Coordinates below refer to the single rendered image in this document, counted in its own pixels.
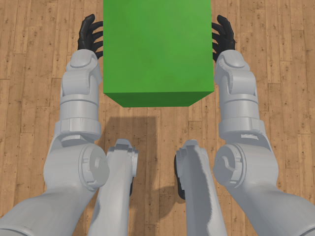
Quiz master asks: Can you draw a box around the right robot upper arm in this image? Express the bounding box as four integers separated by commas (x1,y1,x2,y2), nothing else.
212,143,315,236

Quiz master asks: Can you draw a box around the robot left forearm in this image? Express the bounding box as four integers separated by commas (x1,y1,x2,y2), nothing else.
46,49,102,159

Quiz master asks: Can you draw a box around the robot right forearm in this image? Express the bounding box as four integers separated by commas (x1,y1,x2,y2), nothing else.
214,50,274,155

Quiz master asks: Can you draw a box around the right robot foot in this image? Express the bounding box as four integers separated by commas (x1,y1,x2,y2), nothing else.
174,155,185,200

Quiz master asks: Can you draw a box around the carton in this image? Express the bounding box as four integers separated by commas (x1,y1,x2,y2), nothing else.
103,0,214,108

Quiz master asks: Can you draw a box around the robot right hand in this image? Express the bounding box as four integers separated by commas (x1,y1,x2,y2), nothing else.
212,15,235,62

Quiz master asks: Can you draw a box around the robot left hand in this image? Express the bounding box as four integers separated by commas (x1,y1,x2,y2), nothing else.
78,14,103,59

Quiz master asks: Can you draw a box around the robot right thigh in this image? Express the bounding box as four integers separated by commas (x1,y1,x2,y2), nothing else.
176,145,227,236

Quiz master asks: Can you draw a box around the left robot upper arm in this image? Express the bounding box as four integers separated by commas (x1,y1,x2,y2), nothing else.
0,143,110,236

